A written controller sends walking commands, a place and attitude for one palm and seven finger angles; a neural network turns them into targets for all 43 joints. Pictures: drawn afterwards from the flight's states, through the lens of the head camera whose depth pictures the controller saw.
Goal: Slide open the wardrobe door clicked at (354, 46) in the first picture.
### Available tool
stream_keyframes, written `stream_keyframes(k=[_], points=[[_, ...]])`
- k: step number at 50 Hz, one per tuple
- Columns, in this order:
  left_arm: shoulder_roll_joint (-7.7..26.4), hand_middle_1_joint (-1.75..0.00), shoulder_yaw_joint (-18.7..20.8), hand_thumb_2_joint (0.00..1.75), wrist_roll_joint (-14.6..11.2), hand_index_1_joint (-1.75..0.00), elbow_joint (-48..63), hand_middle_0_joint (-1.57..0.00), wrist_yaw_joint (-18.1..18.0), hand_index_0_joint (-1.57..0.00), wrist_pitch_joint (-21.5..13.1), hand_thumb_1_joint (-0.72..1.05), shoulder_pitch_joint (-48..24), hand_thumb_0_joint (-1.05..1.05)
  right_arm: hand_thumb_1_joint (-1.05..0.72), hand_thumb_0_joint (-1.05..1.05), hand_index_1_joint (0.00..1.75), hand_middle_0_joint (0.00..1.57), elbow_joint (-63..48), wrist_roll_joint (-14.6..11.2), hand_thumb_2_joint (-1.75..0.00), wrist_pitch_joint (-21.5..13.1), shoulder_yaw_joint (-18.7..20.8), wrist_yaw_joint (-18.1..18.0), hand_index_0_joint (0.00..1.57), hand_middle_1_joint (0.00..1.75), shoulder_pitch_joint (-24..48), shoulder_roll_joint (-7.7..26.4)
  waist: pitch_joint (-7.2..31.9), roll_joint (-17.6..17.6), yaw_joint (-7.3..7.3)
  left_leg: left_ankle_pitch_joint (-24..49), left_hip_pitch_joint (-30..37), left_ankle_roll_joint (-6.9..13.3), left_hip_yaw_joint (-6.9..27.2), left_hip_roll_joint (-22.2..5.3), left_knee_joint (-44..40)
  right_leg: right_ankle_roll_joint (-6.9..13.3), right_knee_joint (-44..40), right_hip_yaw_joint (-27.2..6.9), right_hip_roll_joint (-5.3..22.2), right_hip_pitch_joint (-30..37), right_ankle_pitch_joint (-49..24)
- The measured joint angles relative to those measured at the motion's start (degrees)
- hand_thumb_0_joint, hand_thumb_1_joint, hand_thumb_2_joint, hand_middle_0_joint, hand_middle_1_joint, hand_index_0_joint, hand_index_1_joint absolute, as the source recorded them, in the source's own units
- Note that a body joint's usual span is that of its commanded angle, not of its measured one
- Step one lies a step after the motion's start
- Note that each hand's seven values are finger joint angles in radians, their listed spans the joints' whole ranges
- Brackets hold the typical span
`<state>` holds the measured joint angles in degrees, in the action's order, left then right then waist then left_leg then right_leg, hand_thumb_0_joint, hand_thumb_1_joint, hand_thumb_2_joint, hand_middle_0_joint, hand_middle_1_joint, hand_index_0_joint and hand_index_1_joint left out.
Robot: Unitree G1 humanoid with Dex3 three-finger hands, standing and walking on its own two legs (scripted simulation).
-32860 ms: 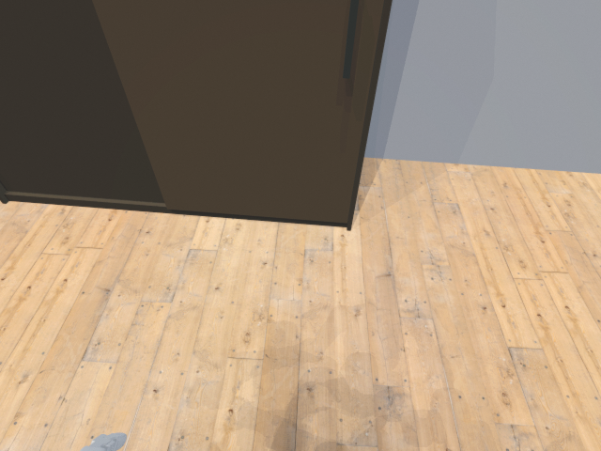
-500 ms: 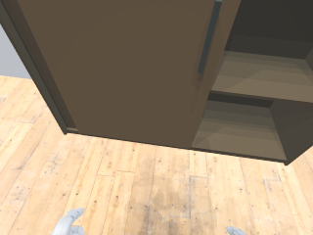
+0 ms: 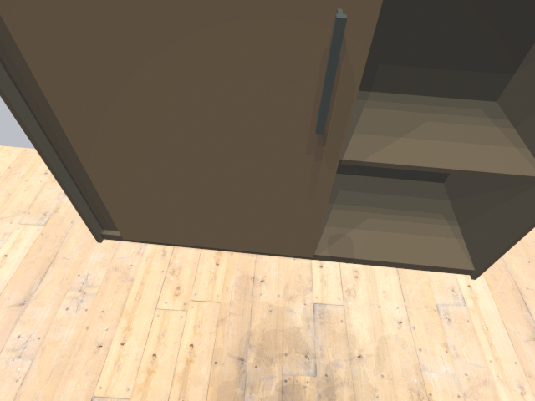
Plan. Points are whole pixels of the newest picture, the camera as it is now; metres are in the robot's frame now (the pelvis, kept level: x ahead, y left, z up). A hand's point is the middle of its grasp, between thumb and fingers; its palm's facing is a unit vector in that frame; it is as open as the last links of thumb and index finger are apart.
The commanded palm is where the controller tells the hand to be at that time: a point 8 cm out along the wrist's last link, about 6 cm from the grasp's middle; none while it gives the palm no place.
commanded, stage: let the arm hang, fingers relaxed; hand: right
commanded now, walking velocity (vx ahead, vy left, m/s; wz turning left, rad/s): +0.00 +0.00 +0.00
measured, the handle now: (328, 77) +0.76 -0.08 +0.10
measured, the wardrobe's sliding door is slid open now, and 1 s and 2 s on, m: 0.69 0.69 0.69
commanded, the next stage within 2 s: look to check the result in 0.34 s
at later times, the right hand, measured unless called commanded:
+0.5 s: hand out of the picture +0.03 -0.20 -0.18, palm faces -0.02 +0.98 -0.22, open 7.4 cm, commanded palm none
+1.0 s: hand out of the picture +0.10 -0.23 -0.16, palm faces -0.03 +0.95 -0.30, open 7.4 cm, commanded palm none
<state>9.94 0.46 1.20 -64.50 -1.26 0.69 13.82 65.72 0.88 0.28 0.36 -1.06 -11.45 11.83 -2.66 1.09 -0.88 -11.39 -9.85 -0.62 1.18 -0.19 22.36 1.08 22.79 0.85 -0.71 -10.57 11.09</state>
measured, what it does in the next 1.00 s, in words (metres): stands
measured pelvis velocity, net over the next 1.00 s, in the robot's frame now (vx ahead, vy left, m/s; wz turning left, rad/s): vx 0.02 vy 0.00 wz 0.00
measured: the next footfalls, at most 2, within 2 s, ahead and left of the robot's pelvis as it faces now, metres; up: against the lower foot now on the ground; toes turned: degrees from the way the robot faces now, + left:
none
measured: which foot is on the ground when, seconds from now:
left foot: down 0.00-1.00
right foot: down 0.00-1.00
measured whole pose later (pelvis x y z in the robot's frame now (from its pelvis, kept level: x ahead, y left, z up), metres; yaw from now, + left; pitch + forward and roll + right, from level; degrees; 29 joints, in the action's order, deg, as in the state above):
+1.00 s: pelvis +0.02 +0.00 +0.00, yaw +0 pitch -1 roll +0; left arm 17.1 1.1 1.1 -64.4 -0.5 -0.2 6.3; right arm 64.7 1.0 -1.0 0.8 -0.2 -5.8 17.0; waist -3.1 0.0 -1.0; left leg -11.2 -6.9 -0.7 1.5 -0.4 19.3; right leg 1.2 19.3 1.1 -0.9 -7.4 10.7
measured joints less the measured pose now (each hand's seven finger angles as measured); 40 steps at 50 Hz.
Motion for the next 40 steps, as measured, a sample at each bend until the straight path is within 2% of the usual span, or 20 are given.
stream_keyframes(k=[13, 27, 40], points=[[0.17, -0.3, 0.13, 0.9, 0.09, -0.3, 0.17, -0.2, -0.02, -0.2, -0.49, 0.91, -1.75, 0.01, -0.91, 0.01, 0.3, 0.2, -0.33, 0.25, -0.9, -0.39, -0.21, 0.02, 0.2, 0.3, 0.61, -1.95, 0.64, -0.95, -0.06, -0.27, 0.05, -0.47, 0.59, -0.48, 0.26, 0.46, -0.37, 0.59, -0.48, 0.48, 0.08], [1.61, -0.3, 0.34, 0.9, -0.03, -0.3, -0.48, -0.2, 0.03, -0.2, -0.39, 0.91, -2.16, 0.01, -0.9, 0.01, 0.3, 0.2, 0.35, 0.16, -0.9, -0.51, 0.04, 0.19, 0.2, 0.3, 0.23, -0.1, -0.77, -1.04, 0.01, -0.25, 0.8, -0.45, 0.52, -0.43, -0.54, 0.48, -0.78, 0.52, -0.42, 1.03, 0.25], [4.46, -0.3, 0.54, 0.9, -0.1, -0.3, -0.4, -0.2, 0.34, -0.2, -0.65, 0.91, -4.75, 0.01, -0.9, 0.01, 0.3, 0.2, -0.14, 0.12, -0.9, -0.88, 0.31, 0.54, 0.2, 0.3, 2.96, 2.58, -0.97, -1.01, 0.01, -0.04, 1.94, -0.31, 0.46, -0.36, -1.77, 0.34, -2.07, 0.46, -0.35, 2.2, 0.02]])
